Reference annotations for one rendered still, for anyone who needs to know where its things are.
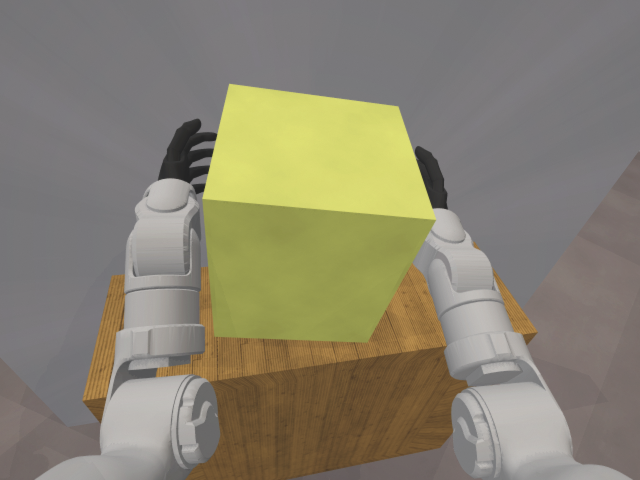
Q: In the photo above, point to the robot left upper arm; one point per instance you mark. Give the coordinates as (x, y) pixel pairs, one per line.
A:
(154, 429)

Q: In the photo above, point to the right robot forearm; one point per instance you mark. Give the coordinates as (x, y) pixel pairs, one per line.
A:
(482, 347)

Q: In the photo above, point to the robot left hand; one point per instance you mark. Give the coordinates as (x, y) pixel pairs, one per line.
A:
(179, 157)

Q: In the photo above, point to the pedestal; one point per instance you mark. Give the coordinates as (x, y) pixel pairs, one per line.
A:
(292, 408)

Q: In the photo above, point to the robot right upper arm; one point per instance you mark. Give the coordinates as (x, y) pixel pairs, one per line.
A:
(516, 432)

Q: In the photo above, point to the robot right hand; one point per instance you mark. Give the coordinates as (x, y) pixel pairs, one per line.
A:
(432, 178)

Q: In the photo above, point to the carton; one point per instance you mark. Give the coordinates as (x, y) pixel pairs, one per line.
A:
(314, 210)

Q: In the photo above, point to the left robot forearm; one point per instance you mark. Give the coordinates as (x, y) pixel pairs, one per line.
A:
(162, 284)

